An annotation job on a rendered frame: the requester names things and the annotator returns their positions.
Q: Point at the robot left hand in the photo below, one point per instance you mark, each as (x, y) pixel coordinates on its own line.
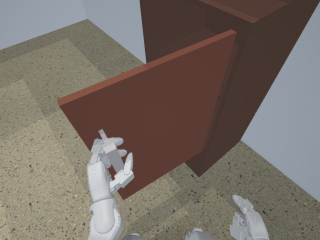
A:
(98, 175)

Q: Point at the handle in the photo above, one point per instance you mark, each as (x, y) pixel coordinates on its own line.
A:
(112, 152)

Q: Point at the robot right shin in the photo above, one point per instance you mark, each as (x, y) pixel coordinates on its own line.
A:
(198, 229)

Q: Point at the robot right hand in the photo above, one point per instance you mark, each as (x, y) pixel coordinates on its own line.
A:
(253, 226)

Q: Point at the cupboard door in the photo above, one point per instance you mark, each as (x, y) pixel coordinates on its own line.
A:
(162, 109)

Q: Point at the left robot forearm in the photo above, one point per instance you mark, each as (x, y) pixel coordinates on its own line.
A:
(106, 223)

